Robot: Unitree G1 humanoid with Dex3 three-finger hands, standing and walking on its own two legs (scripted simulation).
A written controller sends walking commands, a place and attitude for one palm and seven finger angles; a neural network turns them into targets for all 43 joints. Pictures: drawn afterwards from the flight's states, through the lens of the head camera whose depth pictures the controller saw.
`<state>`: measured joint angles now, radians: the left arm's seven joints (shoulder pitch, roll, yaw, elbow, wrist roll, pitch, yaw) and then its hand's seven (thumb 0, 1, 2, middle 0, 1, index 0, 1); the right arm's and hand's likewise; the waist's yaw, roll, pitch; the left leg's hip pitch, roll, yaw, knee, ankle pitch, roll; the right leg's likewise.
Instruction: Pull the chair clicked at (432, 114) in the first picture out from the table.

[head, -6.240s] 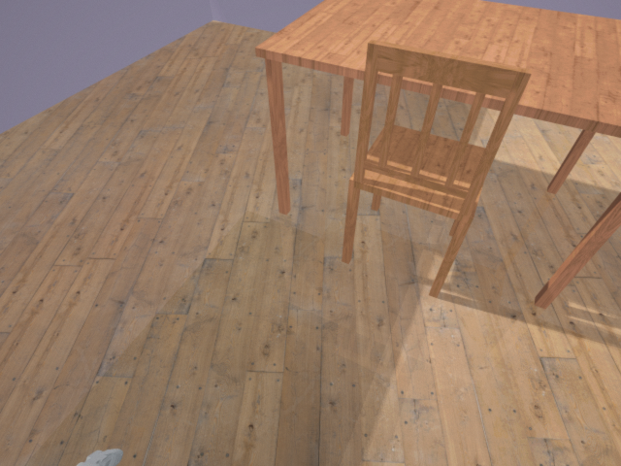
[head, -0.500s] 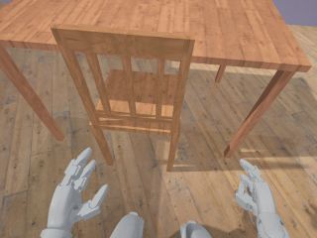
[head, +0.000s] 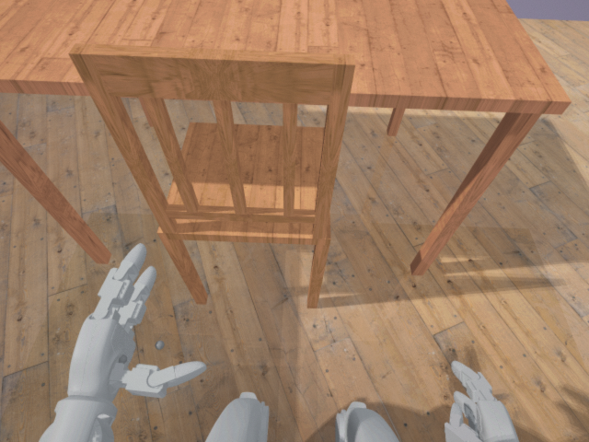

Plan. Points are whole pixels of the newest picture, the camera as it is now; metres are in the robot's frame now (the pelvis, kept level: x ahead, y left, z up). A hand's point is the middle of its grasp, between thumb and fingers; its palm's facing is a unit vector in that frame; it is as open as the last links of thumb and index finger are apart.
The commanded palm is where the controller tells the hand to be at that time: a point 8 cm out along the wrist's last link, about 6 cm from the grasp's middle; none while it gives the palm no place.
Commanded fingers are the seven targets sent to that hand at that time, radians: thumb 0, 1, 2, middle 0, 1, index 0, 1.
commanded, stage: raise the hand toward the chair's back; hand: left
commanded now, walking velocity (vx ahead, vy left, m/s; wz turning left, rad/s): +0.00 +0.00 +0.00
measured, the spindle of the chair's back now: (232, 163) +0.56 +0.14 -0.01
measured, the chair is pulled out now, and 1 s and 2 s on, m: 0.00 0.00 0.00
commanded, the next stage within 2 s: aim the fingers beside a spindle in 1.10 s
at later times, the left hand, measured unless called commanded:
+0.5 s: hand (141, 316) +0.26 +0.20 +0.06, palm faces +0.03 -1.00 -0.07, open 16.8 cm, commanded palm +0.23 +0.26 +0.06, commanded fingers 0.00 -0.50 0.30 -0.06 -0.08 -0.06 -0.08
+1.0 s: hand (142, 310) +0.26 +0.20 +0.06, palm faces +0.03 -1.00 -0.06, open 16.9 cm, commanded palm +0.24 +0.25 +0.06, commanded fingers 0.00 -0.50 0.30 -0.06 -0.08 -0.06 -0.08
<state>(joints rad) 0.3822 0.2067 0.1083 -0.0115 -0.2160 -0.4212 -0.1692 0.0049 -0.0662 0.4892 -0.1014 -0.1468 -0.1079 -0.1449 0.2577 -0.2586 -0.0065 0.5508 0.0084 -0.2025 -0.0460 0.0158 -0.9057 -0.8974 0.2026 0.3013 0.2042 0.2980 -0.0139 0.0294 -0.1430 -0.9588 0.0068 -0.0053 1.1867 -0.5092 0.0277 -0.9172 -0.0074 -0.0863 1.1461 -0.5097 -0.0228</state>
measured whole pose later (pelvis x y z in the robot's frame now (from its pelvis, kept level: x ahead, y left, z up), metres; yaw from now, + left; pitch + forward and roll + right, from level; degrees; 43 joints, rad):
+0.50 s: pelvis +0.02 +0.00 +0.01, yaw +1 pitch +16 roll -3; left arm 0.31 0.24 0.19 0.04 -0.26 -0.38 -0.25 -0.01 -0.49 0.31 -0.06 -0.08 -0.07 -0.08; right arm 0.21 -0.23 0.03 0.54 0.01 -0.19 -0.04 0.01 -0.91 -0.90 0.20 0.30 0.21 0.30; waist 0.00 0.04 -0.14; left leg -0.90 0.01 -0.02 1.14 -0.52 0.02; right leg -0.84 0.00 -0.10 1.08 -0.52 -0.02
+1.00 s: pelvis +0.02 -0.01 +0.02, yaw +0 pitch +15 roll -2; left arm 0.27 0.24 0.22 0.13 -0.28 -0.41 -0.27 -0.01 -0.50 0.30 -0.06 -0.08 -0.07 -0.08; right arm 0.23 -0.25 0.01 0.56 0.02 -0.20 -0.04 0.01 -0.91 -0.90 0.20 0.30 0.20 0.30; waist -0.02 0.03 -0.14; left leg -0.87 0.01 -0.02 1.10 -0.50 0.02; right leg -0.82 0.00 -0.10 1.05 -0.50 -0.03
